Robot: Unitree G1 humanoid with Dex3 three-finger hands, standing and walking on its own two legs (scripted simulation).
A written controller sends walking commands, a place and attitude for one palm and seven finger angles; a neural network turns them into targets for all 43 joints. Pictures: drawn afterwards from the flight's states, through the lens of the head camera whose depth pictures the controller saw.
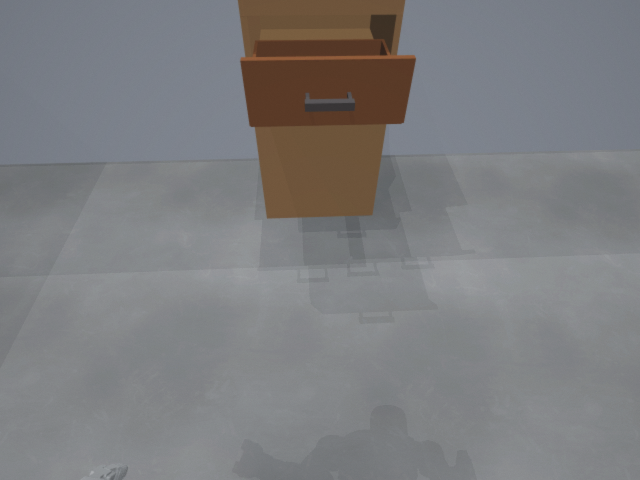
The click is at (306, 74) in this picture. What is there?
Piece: drawer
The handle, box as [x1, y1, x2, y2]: [305, 92, 354, 111]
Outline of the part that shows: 354,100 351,97 350,92 347,92 347,99 310,99 308,93 305,93 305,111 354,110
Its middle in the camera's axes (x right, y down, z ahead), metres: +0.02 -0.35 +0.99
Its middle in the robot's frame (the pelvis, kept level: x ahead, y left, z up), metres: +0.98 +0.04 -0.02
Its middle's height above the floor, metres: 0.75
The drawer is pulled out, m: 0.29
